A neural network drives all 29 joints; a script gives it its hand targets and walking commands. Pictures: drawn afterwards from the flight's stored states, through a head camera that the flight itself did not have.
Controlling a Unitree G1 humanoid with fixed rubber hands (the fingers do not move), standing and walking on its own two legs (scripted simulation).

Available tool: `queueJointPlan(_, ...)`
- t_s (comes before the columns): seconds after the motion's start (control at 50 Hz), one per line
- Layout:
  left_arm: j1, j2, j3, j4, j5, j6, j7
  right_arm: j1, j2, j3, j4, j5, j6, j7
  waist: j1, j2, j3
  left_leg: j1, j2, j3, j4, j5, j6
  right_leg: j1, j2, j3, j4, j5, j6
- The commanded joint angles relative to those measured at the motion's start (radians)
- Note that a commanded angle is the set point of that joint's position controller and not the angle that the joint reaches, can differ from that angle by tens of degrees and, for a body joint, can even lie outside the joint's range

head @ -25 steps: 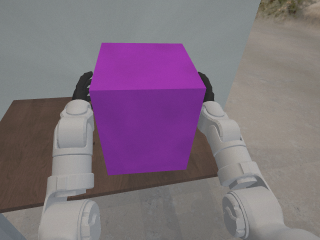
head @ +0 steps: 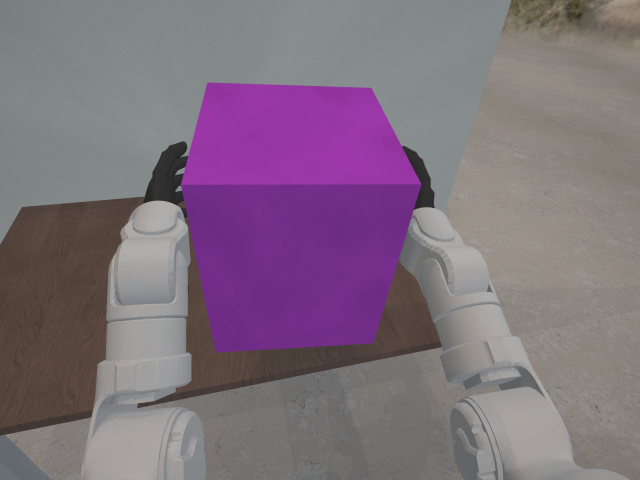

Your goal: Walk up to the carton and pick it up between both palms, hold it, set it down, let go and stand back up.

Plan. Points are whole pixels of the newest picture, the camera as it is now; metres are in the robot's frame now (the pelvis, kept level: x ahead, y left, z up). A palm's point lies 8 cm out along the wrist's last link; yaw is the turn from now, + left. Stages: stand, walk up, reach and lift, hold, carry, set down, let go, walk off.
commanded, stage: hold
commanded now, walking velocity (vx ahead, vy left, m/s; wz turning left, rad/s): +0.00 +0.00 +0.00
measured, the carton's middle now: (294, 219) +0.38 +0.00 +0.19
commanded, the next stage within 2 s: none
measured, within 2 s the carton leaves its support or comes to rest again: neither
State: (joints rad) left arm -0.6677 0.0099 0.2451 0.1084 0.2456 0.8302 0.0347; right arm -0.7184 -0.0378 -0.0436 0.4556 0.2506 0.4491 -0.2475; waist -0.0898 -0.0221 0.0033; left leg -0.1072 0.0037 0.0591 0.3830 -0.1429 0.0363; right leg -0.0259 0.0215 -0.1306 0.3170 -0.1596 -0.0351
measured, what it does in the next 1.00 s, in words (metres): stands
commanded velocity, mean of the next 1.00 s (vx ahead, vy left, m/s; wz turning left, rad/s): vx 0.00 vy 0.00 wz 0.00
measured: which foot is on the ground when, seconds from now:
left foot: down 0.00-1.00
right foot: down 0.00-1.00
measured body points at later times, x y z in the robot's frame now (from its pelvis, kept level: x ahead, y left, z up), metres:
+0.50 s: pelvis -0.01 +0.00 +0.00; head -0.06 +0.02 +0.45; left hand +0.38 +0.15 +0.21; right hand +0.39 -0.14 +0.21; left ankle +0.05 +0.09 -0.75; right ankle +0.02 -0.09 -0.75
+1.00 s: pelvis +0.01 -0.01 +0.00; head -0.04 +0.01 +0.45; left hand +0.38 +0.15 +0.22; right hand +0.39 -0.14 +0.21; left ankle +0.05 +0.09 -0.74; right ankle +0.02 -0.09 -0.74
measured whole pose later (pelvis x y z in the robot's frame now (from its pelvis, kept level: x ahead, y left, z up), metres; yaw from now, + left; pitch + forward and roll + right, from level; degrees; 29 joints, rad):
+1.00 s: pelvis +0.01 -0.01 +0.00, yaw +1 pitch -7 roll -1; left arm -0.63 0.02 0.23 0.06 0.23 0.83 0.04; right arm -0.71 -0.04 -0.03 0.43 0.27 0.45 -0.26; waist -0.09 -0.02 0.00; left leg -0.11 0.01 0.04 0.38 -0.15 0.02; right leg -0.02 0.03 -0.14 0.31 -0.17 -0.04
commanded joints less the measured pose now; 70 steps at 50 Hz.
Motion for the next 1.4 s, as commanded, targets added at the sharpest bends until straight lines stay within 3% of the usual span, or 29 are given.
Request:
queueJointPlan(0.0, -0.773, -0.618, -0.495, -0.144, -0.170, -0.074, -0.123, -0.961, 0.593, 0.414, -0.331, 0.107, -0.070, 0.106, 0.012, 0.091, -0.462, 0.255, -0.010, -0.090, -0.034, 0.198, -0.048, -0.029, 0.025, 0.066, -0.054, 0.126, 0.078)
queueJointPlan(0.06, -0.792, -0.583, -0.434, -0.106, -0.151, -0.068, -0.135, -0.984, 0.592, 0.385, -0.289, 0.093, -0.066, 0.110, 0.025, 0.042, -0.426, 0.235, -0.003, -0.077, -0.040, 0.147, -0.031, -0.024, 0.020, 0.064, -0.058, 0.078, 0.080)
queueJointPlan(0.08, -0.790, -0.572, -0.429, -0.080, -0.141, -0.068, -0.141, -0.967, 0.588, 0.365, -0.236, 0.076, -0.061, 0.114, 0.010, 0.032, -0.397, 0.212, -0.004, -0.080, -0.060, 0.107, -0.029, -0.019, 0.020, 0.066, -0.069, 0.048, 0.079)
queueJointPlan(0.12, -0.853, -0.586, -0.451, -0.106, -0.166, -0.088, -0.140, -1.005, 0.617, 0.351, -0.262, 0.070, -0.074, 0.122, 0.005, 0.047, -0.446, 0.193, -0.006, -0.084, -0.058, 0.068, -0.026, -0.020, 0.011, 0.074, -0.063, 0.023, 0.077)
queueJointPlan(0.14, -0.867, -0.601, -0.465, -0.098, -0.185, -0.092, -0.136, -1.057, 0.632, 0.382, -0.315, 0.084, -0.085, 0.123, 0.026, 0.058, -0.484, 0.203, -0.012, -0.088, -0.057, 0.066, -0.026, -0.028, 0.001, 0.090, -0.064, 0.034, 0.078)
queueJointPlan(0.16, -0.893, -0.620, -0.488, -0.109, -0.193, -0.101, -0.127, -1.074, 0.631, 0.375, -0.324, 0.085, -0.093, 0.127, 0.002, 0.062, -0.530, 0.215, -0.004, -0.094, -0.053, 0.080, -0.026, -0.033, 0.013, 0.076, -0.054, 0.036, 0.075)
queueJointPlan(0.2, -0.891, -0.655, -0.528, -0.117, -0.216, -0.112, -0.112, -1.102, 0.617, 0.372, -0.368, 0.083, -0.113, 0.131, 0.000, 0.090, -0.609, 0.276, -0.001, -0.103, -0.029, 0.142, -0.038, -0.039, 0.027, 0.063, -0.044, 0.071, 0.066)
queueJointPlan(0.22, -0.896, -0.658, -0.539, -0.122, -0.221, -0.117, -0.103, -1.092, 0.605, 0.363, -0.347, 0.080, -0.114, 0.136, -0.012, 0.113, -0.598, 0.308, 0.007, -0.109, -0.025, 0.141, -0.047, -0.063, 0.032, 0.063, -0.052, 0.050, 0.057)
queueJointPlan(0.28, -0.851, -0.624, -0.463, 0.000, -0.163, -0.104, -0.112, -1.003, 0.578, 0.303, -0.155, 0.030, -0.091, 0.143, -0.009, 0.082, -0.416, 0.216, 0.008, -0.095, -0.071, 0.010, -0.034, -0.097, 0.012, 0.066, -0.073, -0.037, 0.063)
queueJointPlan(0.34, -0.890, -0.616, -0.448, -0.019, -0.163, -0.108, -0.119, -1.005, 0.589, 0.274, -0.119, 0.029, -0.096, 0.150, -0.017, 0.103, -0.419, 0.174, 0.000, -0.095, -0.082, -0.016, -0.032, -0.049, 0.007, 0.078, -0.074, -0.050, 0.059)
queueJointPlan(0.4, -0.902, -0.612, -0.417, 0.008, -0.161, -0.120, -0.119, -1.056, 0.603, 0.279, -0.128, 0.029, -0.102, 0.151, 0.015, 0.073, -0.438, 0.150, -0.005, -0.092, -0.084, -0.003, -0.017, -0.022, 0.007, 0.076, -0.070, -0.034, 0.069)
queueJointPlan(0.42, -0.883, -0.627, -0.447, -0.029, -0.177, -0.129, -0.115, -1.077, 0.636, 0.330, -0.205, 0.064, -0.118, 0.150, 0.011, 0.069, -0.522, 0.185, -0.012, -0.089, -0.060, 0.101, -0.020, -0.006, 0.011, 0.078, -0.055, 0.058, 0.074)
queueJointPlan(0.48, -0.920, -0.622, -0.464, -0.092, -0.186, -0.132, -0.106, -1.053, 0.638, 0.360, -0.212, 0.098, -0.108, 0.139, 0.002, 0.098, -0.572, 0.263, -0.014, -0.091, -0.023, 0.211, -0.043, -0.012, 0.021, 0.069, -0.044, 0.145, 0.080)
queueJointPlan(0.52, -0.865, -0.632, -0.474, -0.057, -0.194, -0.126, -0.111, -1.089, 0.616, 0.375, -0.282, 0.101, -0.113, 0.132, 0.011, 0.072, -0.591, 0.260, -0.015, -0.097, -0.021, 0.198, -0.034, -0.007, 0.021, 0.080, -0.050, 0.128, 0.079)
queueJointPlan(0.54, -0.905, -0.606, -0.474, -0.096, -0.195, -0.137, -0.111, -1.042, 0.643, 0.370, -0.231, 0.095, -0.104, 0.129, -0.002, 0.069, -0.567, 0.232, -0.023, -0.090, -0.029, 0.165, -0.036, -0.017, 0.013, 0.082, -0.053, 0.124, 0.082)
queueJointPlan(0.6, -0.839, -0.625, -0.491, -0.129, -0.209, -0.126, -0.109, -1.051, 0.638, 0.424, -0.359, 0.127, -0.113, 0.112, 0.021, 0.087, -0.613, 0.251, -0.025, -0.095, -0.001, 0.260, -0.036, 0.043, 0.007, 0.089, -0.030, 0.254, 0.091)
queueJointPlan(0.62, -0.859, -0.617, -0.497, -0.134, -0.207, -0.123, -0.110, -1.053, 0.637, 0.427, -0.357, 0.125, -0.106, 0.108, 0.007, 0.076, -0.599, 0.255, -0.021, -0.099, -0.003, 0.244, -0.038, 0.030, 0.012, 0.088, -0.032, 0.245, 0.091)
queueJointPlan(0.7, -0.756, -0.584, -0.466, -0.139, -0.180, -0.102, -0.127, -0.964, 0.641, 0.469, -0.379, 0.146, -0.080, 0.081, 0.036, 0.039, -0.527, 0.223, -0.028, -0.092, -0.012, 0.251, -0.031, 0.072, 0.010, 0.100, -0.034, 0.322, 0.105)
queueJointPlan(0.8, -0.804, -0.589, -0.506, -0.195, -0.194, -0.088, -0.136, -0.914, 0.607, 0.394, -0.318, 0.112, -0.064, 0.087, -0.022, 0.083, -0.492, 0.234, -0.017, -0.092, -0.030, 0.196, -0.043, 0.015, 0.017, 0.079, -0.045, 0.168, 0.087)
queueJointPlan(0.82, -0.836, -0.593, -0.514, -0.207, -0.203, -0.090, -0.134, -0.948, 0.607, 0.388, -0.334, 0.113, -0.064, 0.091, -0.010, 0.111, -0.507, 0.229, -0.022, -0.088, -0.023, 0.195, -0.049, 0.020, 0.013, 0.082, -0.044, 0.158, 0.081)
queueJointPlan(0.9, -0.806, -0.602, -0.556, -0.264, -0.221, -0.104, -0.119, -0.940, 0.642, 0.458, -0.445, 0.145, -0.068, 0.079, -0.013, 0.078, -0.580, 0.288, -0.025, -0.102, 0.022, 0.344, -0.055, 0.052, 0.016, 0.087, -0.021, 0.366, 0.093)
queueJointPlan(0.96, -0.787, -0.581, -0.541, -0.230, -0.203, -0.086, -0.133, -0.918, 0.601, 0.446, -0.387, 0.133, -0.048, 0.074, -0.026, 0.072, -0.535, 0.275, -0.023, -0.097, 0.000, 0.256, -0.055, 0.034, 0.018, 0.082, -0.035, 0.253, 0.095)
queueJointPlan(1.0, -0.755, -0.571, -0.506, -0.210, -0.178, -0.073, -0.145, -0.894, 0.587, 0.426, -0.375, 0.123, -0.045, 0.077, -0.011, 0.081, -0.493, 0.247, -0.024, -0.093, -0.016, 0.242, -0.050, 0.054, 0.011, 0.084, -0.036, 0.250, 0.095)
queueJointPlan(1.06, -0.731, -0.573, -0.469, -0.176, -0.163, -0.068, -0.155, -0.923, 0.592, 0.441, -0.400, 0.131, -0.051, 0.081, 0.017, 0.031, -0.466, 0.220, -0.026, -0.086, -0.030, 0.231, -0.034, 0.058, 0.017, 0.078, -0.043, 0.254, 0.103)
queueJointPlan(1.08, -0.765, -0.569, -0.483, -0.193, -0.163, -0.072, -0.156, -0.931, 0.603, 0.430, -0.380, 0.123, -0.051, 0.081, 0.004, 0.049, -0.477, 0.219, -0.026, -0.076, -0.035, 0.231, -0.035, 0.067, 0.013, 0.082, -0.039, 0.249, 0.104)
queueJointPlan(1.18, -0.779, -0.584, -0.486, -0.172, -0.172, -0.074, -0.138, -0.995, 0.609, 0.433, -0.397, 0.125, -0.068, 0.097, 0.036, 0.069, -0.487, 0.251, -0.014, -0.080, -0.030, 0.212, -0.041, 0.009, 0.022, 0.071, -0.045, 0.161, 0.083)
queueJointPlan(1.3, -0.870, -0.587, -0.482, -0.133, -0.178, -0.086, -0.143, -0.999, 0.617, 0.351, -0.271, 0.077, -0.074, 0.122, 0.011, 0.067, -0.463, 0.211, -0.002, -0.074, -0.065, 0.072, -0.030, -0.019, 0.015, 0.066, -0.060, 0.018, 0.078)
queueJointPlan(1.32, -0.871, -0.609, -0.500, -0.122, -0.189, -0.087, -0.136, -1.007, 0.588, 0.334, -0.261, 0.073, -0.081, 0.127, -0.006, 0.096, -0.482, 0.230, 0.001, -0.087, -0.068, 0.067, -0.038, -0.041, 0.021, 0.065, -0.056, 0.010, 0.071)
queueJointPlan(1.38, -0.868, -0.608, -0.465, -0.079, -0.175, -0.099, -0.135, -1.024, 0.607, 0.334, -0.259, 0.061, -0.092, 0.132, 0.017, 0.093, -0.499, 0.195, -0.006, -0.084, -0.063, 0.058, -0.020, -0.006, 0.006, 0.082, -0.057, 0.020, 0.075)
